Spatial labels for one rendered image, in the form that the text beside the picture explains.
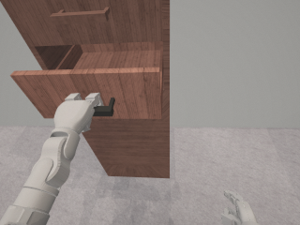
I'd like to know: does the robot left hand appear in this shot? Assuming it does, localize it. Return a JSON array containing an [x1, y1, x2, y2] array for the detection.
[[53, 93, 104, 135]]

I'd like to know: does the drawer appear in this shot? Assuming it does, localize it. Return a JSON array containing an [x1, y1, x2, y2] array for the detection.
[[10, 41, 164, 119]]

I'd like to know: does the robot left forearm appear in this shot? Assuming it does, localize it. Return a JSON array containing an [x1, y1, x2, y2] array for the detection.
[[0, 127, 81, 225]]

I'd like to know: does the handle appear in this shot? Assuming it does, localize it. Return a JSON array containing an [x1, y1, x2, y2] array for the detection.
[[50, 10, 109, 25], [93, 97, 115, 117]]

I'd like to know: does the cabinet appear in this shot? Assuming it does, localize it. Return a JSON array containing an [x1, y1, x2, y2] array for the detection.
[[0, 0, 170, 179]]

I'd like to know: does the robot right hand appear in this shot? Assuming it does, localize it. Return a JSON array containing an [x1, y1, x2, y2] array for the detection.
[[221, 189, 258, 225]]

